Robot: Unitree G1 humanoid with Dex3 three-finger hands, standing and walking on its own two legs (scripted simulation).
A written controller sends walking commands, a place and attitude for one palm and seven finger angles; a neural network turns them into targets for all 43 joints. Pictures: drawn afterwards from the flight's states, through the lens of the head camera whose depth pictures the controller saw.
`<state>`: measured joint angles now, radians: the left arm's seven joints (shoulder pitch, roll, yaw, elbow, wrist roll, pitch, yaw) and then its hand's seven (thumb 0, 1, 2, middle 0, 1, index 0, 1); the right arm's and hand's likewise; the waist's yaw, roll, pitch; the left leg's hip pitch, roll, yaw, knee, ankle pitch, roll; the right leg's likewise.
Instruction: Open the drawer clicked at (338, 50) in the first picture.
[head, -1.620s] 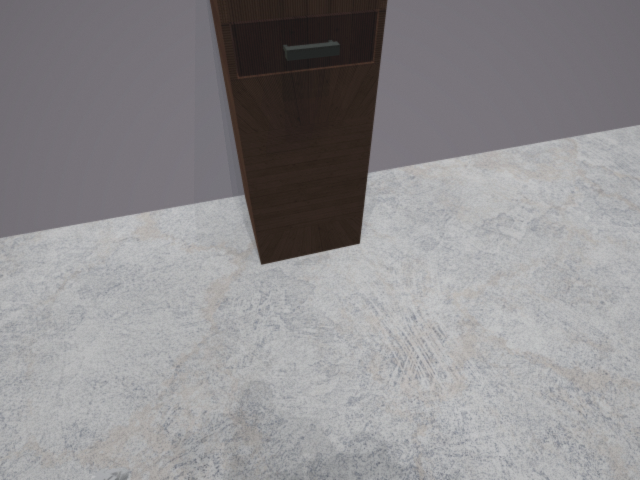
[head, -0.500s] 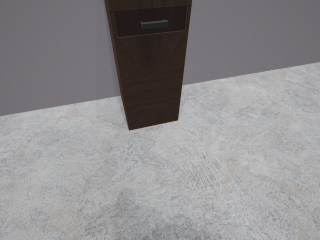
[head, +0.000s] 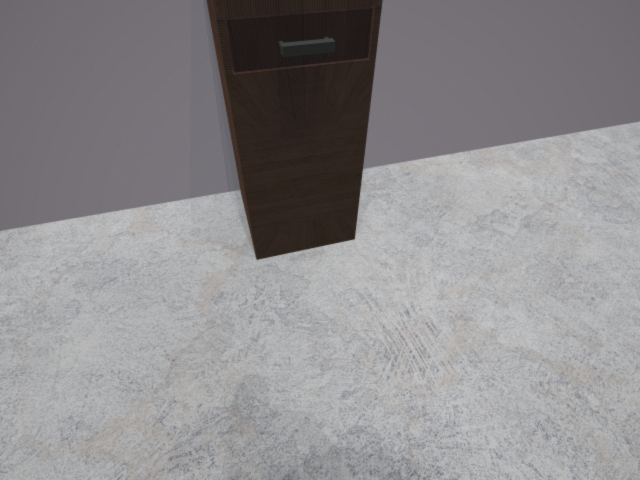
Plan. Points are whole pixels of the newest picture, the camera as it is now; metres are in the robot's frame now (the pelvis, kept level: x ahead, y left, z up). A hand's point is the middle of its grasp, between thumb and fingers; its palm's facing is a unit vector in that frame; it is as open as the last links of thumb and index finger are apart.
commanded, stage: walk to a spot facing it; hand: left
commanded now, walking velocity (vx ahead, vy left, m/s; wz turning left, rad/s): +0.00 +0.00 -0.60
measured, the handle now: (305, 44) +1.12 +0.11 +0.08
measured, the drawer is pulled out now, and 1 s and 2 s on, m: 0.00 0.00 0.00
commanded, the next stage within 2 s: turn to face it in 2.00 s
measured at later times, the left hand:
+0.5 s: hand out of the picture +0.04 +0.17 -0.17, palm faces -0.16 -0.96 -0.23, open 7.4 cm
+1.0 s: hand (254, 395) +0.28 +0.13 -0.17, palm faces -0.50 -0.85 -0.19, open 7.4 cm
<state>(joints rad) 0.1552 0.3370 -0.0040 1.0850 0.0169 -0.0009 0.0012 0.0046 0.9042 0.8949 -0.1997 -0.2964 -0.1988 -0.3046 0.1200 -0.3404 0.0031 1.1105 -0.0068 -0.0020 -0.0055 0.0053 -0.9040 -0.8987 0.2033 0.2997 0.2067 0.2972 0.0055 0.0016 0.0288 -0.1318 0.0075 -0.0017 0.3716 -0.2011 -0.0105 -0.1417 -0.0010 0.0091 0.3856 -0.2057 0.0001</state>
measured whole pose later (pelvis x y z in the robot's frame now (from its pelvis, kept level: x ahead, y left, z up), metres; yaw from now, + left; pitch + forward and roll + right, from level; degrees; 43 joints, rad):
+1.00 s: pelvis +0.10 +0.00 -0.01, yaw -32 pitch +0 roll -2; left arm 0.18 0.27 0.10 0.93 0.04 0.05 -0.05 0.01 0.91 0.90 -0.19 -0.29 -0.19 -0.30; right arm 0.43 -0.16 -0.01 1.02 -0.02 -0.07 -0.04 0.00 -0.91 -0.90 0.20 0.30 0.20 0.30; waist -0.01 -0.04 0.03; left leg 0.05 0.06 0.21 0.32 -0.38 0.00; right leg -0.68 -0.06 -0.05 1.09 -0.16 0.03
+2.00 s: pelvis +0.43 -0.26 +0.00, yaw -60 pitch +0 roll -1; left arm 0.23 0.19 0.10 0.98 0.04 0.04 -0.03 0.01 0.91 0.90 -0.19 -0.30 -0.19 -0.30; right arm 0.33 -0.17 -0.05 1.04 -0.02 -0.05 -0.03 -0.01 -0.93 -0.90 0.20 0.30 0.20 0.30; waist 0.01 -0.04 0.06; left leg -0.07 0.10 0.33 0.41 -0.33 0.01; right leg -0.63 -0.11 -0.08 1.03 -0.18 0.04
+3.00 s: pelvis +0.49 -0.39 -0.01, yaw -42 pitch +2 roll -1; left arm 0.14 0.25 0.09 0.93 0.01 0.06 0.02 0.01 0.91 0.90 -0.19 -0.30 -0.19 -0.30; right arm 0.22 -0.21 -0.07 0.95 -0.02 0.03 0.00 0.00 -0.90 -0.90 0.20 0.30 0.21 0.30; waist -0.03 0.00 0.06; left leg -0.29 -0.04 -0.04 0.47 -0.21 0.04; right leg -0.43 -0.06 0.00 0.92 -0.42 0.11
